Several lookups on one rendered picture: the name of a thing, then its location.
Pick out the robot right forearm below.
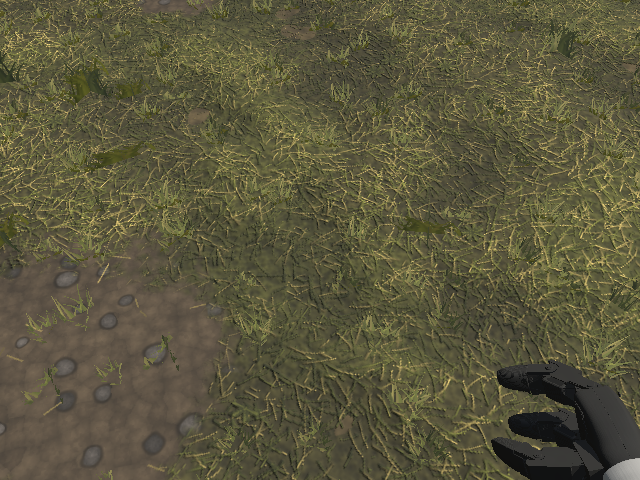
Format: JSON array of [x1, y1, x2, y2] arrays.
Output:
[[603, 458, 640, 480]]

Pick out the robot right hand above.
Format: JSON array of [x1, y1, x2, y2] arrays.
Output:
[[491, 360, 640, 480]]

